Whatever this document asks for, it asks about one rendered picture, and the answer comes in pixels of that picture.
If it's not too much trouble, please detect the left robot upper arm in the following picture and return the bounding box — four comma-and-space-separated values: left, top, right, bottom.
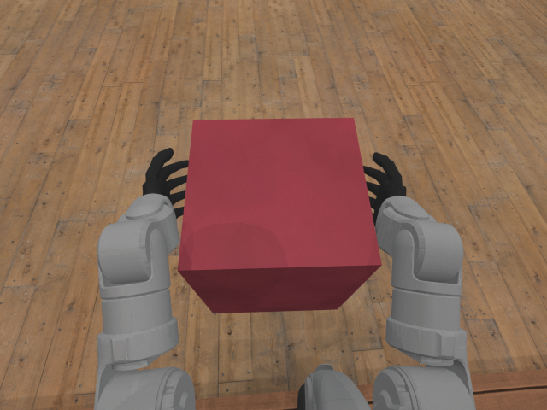
97, 366, 196, 410

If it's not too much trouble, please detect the carton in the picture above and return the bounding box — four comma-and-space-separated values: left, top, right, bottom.
178, 118, 382, 313

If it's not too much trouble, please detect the robot left hand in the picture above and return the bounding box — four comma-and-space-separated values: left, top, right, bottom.
143, 148, 189, 219

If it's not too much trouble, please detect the robot right thigh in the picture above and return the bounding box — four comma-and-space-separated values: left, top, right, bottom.
304, 370, 371, 410

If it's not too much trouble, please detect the right robot upper arm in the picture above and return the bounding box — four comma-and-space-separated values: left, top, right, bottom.
373, 366, 474, 410

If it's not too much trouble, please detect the robot right hand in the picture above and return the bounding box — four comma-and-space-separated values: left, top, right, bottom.
363, 152, 406, 226

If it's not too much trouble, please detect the robot right forearm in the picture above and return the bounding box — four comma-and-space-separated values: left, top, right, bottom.
375, 196, 476, 410

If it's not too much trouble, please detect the robot left forearm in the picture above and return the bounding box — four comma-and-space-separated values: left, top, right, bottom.
94, 194, 180, 410

